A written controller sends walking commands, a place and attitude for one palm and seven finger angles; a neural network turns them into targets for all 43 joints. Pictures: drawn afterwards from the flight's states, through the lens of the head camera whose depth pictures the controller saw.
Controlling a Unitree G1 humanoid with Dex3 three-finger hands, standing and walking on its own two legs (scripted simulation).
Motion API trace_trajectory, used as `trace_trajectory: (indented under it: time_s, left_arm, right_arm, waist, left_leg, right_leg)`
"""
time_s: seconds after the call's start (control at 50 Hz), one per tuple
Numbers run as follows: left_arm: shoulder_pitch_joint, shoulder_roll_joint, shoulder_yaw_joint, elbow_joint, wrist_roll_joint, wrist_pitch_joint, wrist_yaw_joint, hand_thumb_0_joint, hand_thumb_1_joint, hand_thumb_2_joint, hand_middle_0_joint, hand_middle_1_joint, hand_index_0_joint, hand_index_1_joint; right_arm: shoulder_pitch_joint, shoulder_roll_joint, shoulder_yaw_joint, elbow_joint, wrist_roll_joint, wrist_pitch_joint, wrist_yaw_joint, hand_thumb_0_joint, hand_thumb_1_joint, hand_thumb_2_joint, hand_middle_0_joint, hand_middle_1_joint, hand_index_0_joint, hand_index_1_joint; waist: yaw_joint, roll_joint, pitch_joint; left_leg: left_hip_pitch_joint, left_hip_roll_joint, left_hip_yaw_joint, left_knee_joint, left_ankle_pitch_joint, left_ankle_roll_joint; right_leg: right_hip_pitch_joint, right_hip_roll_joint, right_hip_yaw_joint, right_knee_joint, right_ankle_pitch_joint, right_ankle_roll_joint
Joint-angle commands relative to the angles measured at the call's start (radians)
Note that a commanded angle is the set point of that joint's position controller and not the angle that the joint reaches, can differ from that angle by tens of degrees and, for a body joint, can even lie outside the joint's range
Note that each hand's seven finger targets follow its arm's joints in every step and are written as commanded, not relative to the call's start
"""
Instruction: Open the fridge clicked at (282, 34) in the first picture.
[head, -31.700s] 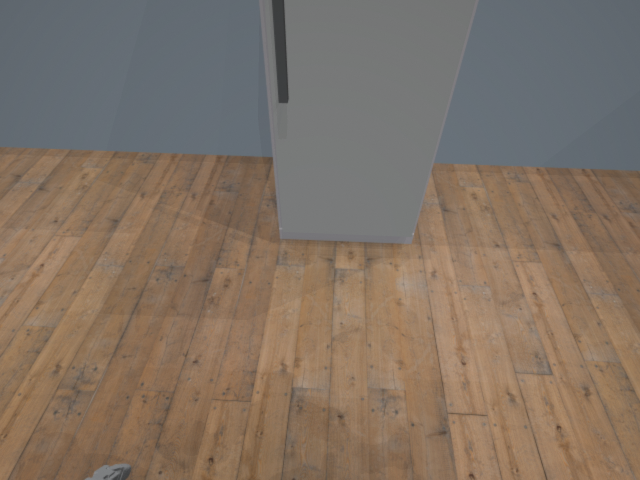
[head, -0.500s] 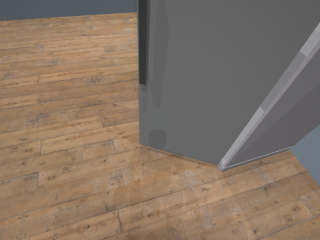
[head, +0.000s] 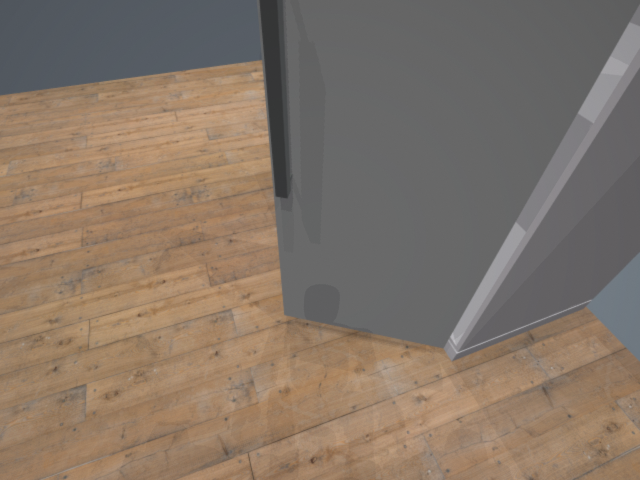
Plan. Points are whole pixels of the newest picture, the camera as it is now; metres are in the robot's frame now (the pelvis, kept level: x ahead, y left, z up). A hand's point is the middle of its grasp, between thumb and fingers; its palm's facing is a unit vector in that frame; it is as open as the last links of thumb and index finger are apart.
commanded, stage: let the arm hang, fingers relaxed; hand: left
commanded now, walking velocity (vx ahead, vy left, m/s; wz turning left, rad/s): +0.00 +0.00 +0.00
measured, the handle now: (281, 94) +0.70 +0.11 +0.14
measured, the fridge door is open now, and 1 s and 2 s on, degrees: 56 56 56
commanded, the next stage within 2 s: look to check the result in 0.14 s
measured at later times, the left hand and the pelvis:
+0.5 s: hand out of the picture +0.03 +0.19 -0.17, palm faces +0.00 -0.98 -0.22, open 7.4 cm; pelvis +0.02 +0.00 +0.00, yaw +0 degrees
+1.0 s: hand out of the picture +0.04 +0.17 -0.18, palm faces +0.01 -0.98 -0.19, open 7.4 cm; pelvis +0.03 -0.01 +0.00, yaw +0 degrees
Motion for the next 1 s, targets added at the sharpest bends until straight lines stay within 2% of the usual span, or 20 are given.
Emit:
trace_trajectory:
  time_s: [0.0,0.04,0.2,0.3,0.42,0.46,0.58,0.74,0.88,0.98]
  left_arm:
    - [0.049,0.123,0.027,-0.024,-0.001,-0.008,0.009,0.000,0.900,0.900,-0.200,-0.300,-0.200,-0.300]
    - [0.044,0.123,0.027,-0.021,-0.002,-0.006,0.008,0.000,0.900,0.900,-0.200,-0.300,-0.200,-0.300]
    - [0.045,0.114,0.029,-0.013,-0.002,-0.010,0.009,0.000,0.900,0.900,-0.200,-0.300,-0.200,-0.300]
    - [0.052,0.105,0.023,-0.003,-0.003,-0.009,0.010,0.000,0.900,0.900,-0.200,-0.300,-0.200,-0.300]
    - [0.065,0.102,0.022,0.005,-0.004,-0.010,0.011,0.000,0.900,0.900,-0.200,-0.300,-0.200,-0.300]
    - [0.065,0.102,0.020,0.007,-0.005,-0.009,0.011,0.000,0.900,0.900,-0.200,-0.300,-0.200,-0.300]
    - [0.076,0.109,0.022,0.011,-0.004,-0.014,0.012,0.000,0.900,0.900,-0.200,-0.300,-0.200,-0.300]
    - [0.077,0.094,0.019,0.018,-0.006,-0.011,0.013,0.000,0.900,0.900,-0.200,-0.300,-0.200,-0.300]
    - [0.085,0.097,0.021,0.015,-0.004,-0.015,0.014,0.000,0.900,0.900,-0.200,-0.300,-0.200,-0.300]
    - [0.086,0.091,0.018,0.016,-0.005,-0.014,0.014,0.000,0.900,0.900,-0.200,-0.300,-0.200,-0.300]
  right_arm:
    - [0.024,-0.115,-0.022,-0.024,-0.003,-0.018,-0.006,0.000,-0.900,-0.900,0.200,0.300,0.200,0.300]
    - [0.021,-0.119,-0.021,-0.022,-0.004,-0.017,-0.007,0.000,-0.900,-0.900,0.200,0.300,0.200,0.300]
    - [0.021,-0.118,-0.021,-0.013,-0.002,-0.022,-0.012,0.000,-0.900,-0.900,0.200,0.300,0.200,0.300]
    - [0.023,-0.111,-0.018,-0.005,-0.001,-0.017,-0.013,0.000,-0.900,-0.900,0.200,0.300,0.200,0.300]
    - [0.029,-0.107,-0.017,0.002,-0.001,-0.017,-0.014,0.000,-0.900,-0.900,0.200,0.300,0.200,0.300]
    - [0.031,-0.108,-0.016,0.005,0.000,-0.016,-0.014,0.000,-0.900,-0.900,0.200,0.300,0.200,0.300]
    - [0.036,-0.108,-0.017,0.005,0.003,-0.020,-0.016,0.000,-0.900,-0.900,0.200,0.300,0.200,0.300]
    - [0.036,-0.095,-0.012,0.016,0.001,-0.018,-0.018,0.000,-0.900,-0.900,0.200,0.300,0.200,0.300]
    - [0.044,-0.096,-0.014,0.014,0.002,-0.021,-0.020,0.000,-0.900,-0.900,0.200,0.300,0.200,0.300]
    - [0.045,-0.093,-0.013,0.016,0.001,-0.017,-0.020,0.000,-0.900,-0.900,0.200,0.300,0.200,0.300]
  waist:
    - [0.004,0.032,0.024]
    - [0.003,0.033,0.031]
    - [0.002,0.022,-0.008]
    - [-0.003,0.005,0.027]
    - [-0.002,-0.010,0.012]
    - [-0.001,-0.006,0.020]
    - [0.001,-0.004,0.002]
    - [0.000,0.010,0.036]
    - [0.001,-0.004,0.019]
    - [0.001,0.004,0.043]
  left_leg:
    - [-0.016,0.131,-0.144,-0.112,0.038,-0.012]
    - [-0.020,0.131,-0.148,-0.123,0.012,-0.013]
    - [0.038,0.136,-0.136,-0.099,0.135,-0.012]
    - [0.040,0.133,-0.130,-0.104,0.103,-0.014]
    - [0.057,0.132,-0.126,-0.101,0.117,-0.013]
    - [0.054,0.131,-0.129,-0.106,0.102,-0.012]
    - [0.071,0.132,-0.123,-0.091,0.167,-0.011]
    - [0.063,0.129,-0.125,-0.104,0.142,-0.014]
    - [0.075,0.130,-0.121,-0.096,0.173,-0.014]
    - [0.070,0.129,-0.117,-0.099,0.147,-0.017]
  right_leg:
    - [0.013,-0.088,0.109,-0.075,0.027,-0.037]
    - [0.014,-0.085,0.108,-0.081,0.010,-0.036]
    - [0.039,-0.093,0.101,-0.078,0.088,-0.034]
    - [0.018,-0.093,0.101,-0.093,0.062,-0.033]
    - [0.031,-0.094,0.104,-0.096,0.079,-0.035]
    - [0.028,-0.091,0.106,-0.099,0.063,-0.034]
    - [0.049,-0.096,0.100,-0.095,0.124,-0.037]
    - [0.043,-0.094,0.102,-0.105,0.101,-0.036]
    - [0.058,-0.096,0.103,-0.106,0.146,-0.039]
    - [0.044,-0.094,0.102,-0.115,0.119,-0.039]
